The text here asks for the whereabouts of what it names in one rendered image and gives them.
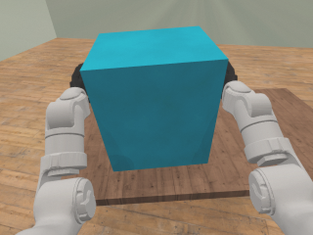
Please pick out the left robot hand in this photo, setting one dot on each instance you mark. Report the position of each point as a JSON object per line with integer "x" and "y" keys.
{"x": 76, "y": 79}

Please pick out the robot left forearm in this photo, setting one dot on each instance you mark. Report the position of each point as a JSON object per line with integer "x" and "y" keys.
{"x": 64, "y": 137}

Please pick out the robot right forearm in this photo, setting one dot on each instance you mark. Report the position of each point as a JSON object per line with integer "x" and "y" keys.
{"x": 264, "y": 141}

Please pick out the robot right upper arm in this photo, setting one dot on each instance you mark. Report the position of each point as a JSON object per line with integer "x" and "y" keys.
{"x": 285, "y": 193}

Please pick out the carton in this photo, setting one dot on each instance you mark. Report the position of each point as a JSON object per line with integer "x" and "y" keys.
{"x": 155, "y": 95}

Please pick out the right robot hand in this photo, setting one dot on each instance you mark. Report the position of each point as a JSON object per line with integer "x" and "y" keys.
{"x": 229, "y": 76}

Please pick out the table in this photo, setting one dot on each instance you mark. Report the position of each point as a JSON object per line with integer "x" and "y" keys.
{"x": 224, "y": 176}

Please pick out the robot left upper arm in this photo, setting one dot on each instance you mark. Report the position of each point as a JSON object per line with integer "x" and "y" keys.
{"x": 62, "y": 207}

